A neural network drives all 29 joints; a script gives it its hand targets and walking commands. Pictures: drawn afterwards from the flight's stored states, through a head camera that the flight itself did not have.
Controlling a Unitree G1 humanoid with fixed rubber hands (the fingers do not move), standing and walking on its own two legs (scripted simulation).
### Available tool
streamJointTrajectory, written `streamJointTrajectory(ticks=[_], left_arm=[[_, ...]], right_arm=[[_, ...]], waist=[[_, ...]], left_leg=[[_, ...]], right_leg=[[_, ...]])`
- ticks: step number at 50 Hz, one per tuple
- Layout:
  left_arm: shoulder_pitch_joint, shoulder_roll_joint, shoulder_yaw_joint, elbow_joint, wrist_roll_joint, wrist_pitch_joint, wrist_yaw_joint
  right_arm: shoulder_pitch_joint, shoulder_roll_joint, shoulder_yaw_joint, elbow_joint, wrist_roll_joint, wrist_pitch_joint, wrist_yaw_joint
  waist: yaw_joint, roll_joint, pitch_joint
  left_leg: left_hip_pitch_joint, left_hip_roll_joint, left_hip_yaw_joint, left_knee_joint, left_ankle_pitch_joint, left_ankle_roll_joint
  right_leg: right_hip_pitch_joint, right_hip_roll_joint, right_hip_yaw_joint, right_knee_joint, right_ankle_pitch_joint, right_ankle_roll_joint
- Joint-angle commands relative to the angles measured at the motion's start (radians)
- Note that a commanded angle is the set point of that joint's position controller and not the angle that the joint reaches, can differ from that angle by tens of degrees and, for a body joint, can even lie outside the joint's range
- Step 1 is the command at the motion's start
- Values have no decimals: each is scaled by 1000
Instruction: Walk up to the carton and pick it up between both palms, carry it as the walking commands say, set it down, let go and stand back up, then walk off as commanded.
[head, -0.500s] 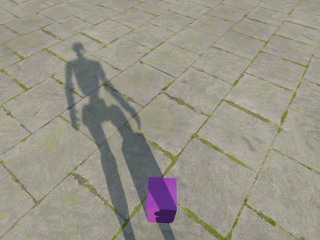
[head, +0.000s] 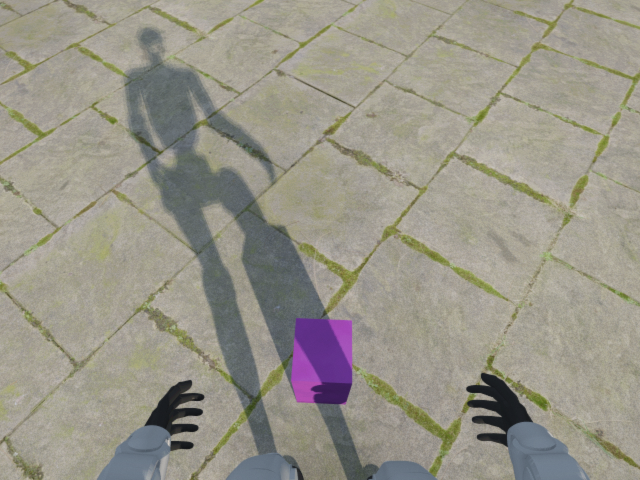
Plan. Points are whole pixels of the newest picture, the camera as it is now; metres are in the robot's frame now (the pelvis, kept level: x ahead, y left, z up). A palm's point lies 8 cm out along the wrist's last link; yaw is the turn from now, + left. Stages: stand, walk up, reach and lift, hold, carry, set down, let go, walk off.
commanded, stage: reach and lift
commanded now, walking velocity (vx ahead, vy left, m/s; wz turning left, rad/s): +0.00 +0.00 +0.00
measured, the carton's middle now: (322, 364) +0.40 +0.01 -0.62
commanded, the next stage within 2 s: none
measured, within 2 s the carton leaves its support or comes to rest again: neither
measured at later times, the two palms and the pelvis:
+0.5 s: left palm (204, 389) +0.25 +0.19 -0.17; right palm (471, 393) +0.24 -0.21 -0.17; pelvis +0.00 -0.04 -0.04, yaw +1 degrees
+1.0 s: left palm (226, 318) +0.38 +0.19 -0.22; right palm (419, 324) +0.37 -0.16 -0.22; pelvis -0.03 -0.02 -0.07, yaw +1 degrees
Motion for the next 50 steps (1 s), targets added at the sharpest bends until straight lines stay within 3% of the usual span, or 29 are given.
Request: streamJointTrajectory(ticks=[1,4,8,12,17,21,26,27,32,40,45,49,50], left_arm=[[85,82,137,-101,44,-88,-18],[24,98,162,-141,38,-160,-12],[-2,83,162,-119,22,-223,-2],[-49,97,174,-61,8,-266,-1],[-124,133,194,9,-1,-283,-14],[-221,160,225,51,0,-263,-31],[-419,167,257,40,-10,-244,-34],[-463,159,252,32,-22,-243,-34],[-619,142,280,50,-23,-231,-27],[-789,84,300,86,-22,-271,15],[-909,29,294,59,-45,-303,48],[-968,7,305,67,-50,-311,65],[-972,-2,304,70,-49,-312,66]], right_arm=[[-9,-28,-86,-87,-32,-79,-25],[-41,0,-105,-114,-3,-142,-44],[-15,53,-123,-90,10,-194,-69],[-46,108,-114,-100,10,-235,-99],[-130,156,-106,-147,19,-251,-136],[-222,168,-105,-179,20,-230,-165],[-356,179,-114,-182,20,-195,-182],[-379,180,-116,-179,25,-191,-185],[-525,163,-140,-135,27,-170,-192],[-690,101,-245,-63,13,-224,-188],[-815,79,-265,-75,28,-276,-179],[-874,77,-264,-62,39,-296,-183],[-863,82,-282,-47,28,-298,-186]], waist=[[10,-63,-286],[23,-51,-440],[25,-33,-609],[42,-52,-694],[68,-118,-752],[84,-166,-778],[68,-126,-766],[54,-113,-774],[43,-47,-762],[37,32,-982],[29,75,-1163],[35,103,-1251],[19,112,-1268]], left_leg=[[94,-31,-126,64,282,-27],[48,-37,-130,152,443,-27],[-37,-44,-146,208,557,-32],[-223,-49,-146,266,547,-31],[-490,-50,-121,300,402,-31],[-631,-48,-100,305,243,-36],[-676,-41,-94,315,142,-34],[-671,-36,-97,316,138,-34],[-642,-39,-93,332,122,-40],[-466,-51,-105,384,359,-58],[-273,-44,-140,429,623,-61],[-230,-40,-158,465,750,-65],[-216,-40,-165,474,785,-66]], right_leg=[[-400,12,-17,-52,132,-63],[-416,8,-13,27,313,-33],[-427,9,-12,118,449,-13],[-456,-6,15,189,564,-5],[-398,-15,48,242,629,14],[-354,-24,73,248,551,33],[-434,-14,66,249,330,38],[-440,-18,72,243,307,36],[-587,15,30,267,173,29],[-788,76,-41,350,304,15],[-974,95,-54,371,365,5],[-1065,96,-48,378,422,-4],[-1088,99,-49,380,436,-4]])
